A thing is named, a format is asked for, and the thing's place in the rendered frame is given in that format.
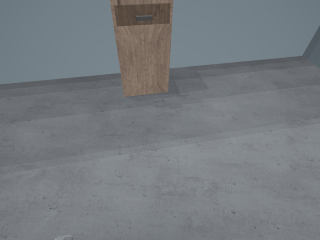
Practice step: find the drawer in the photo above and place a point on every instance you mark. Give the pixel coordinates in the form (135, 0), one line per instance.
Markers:
(126, 14)

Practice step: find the cabinet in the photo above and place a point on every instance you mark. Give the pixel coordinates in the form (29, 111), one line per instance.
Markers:
(143, 52)

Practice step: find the handle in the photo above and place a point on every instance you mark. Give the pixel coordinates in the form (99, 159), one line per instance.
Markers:
(144, 17)

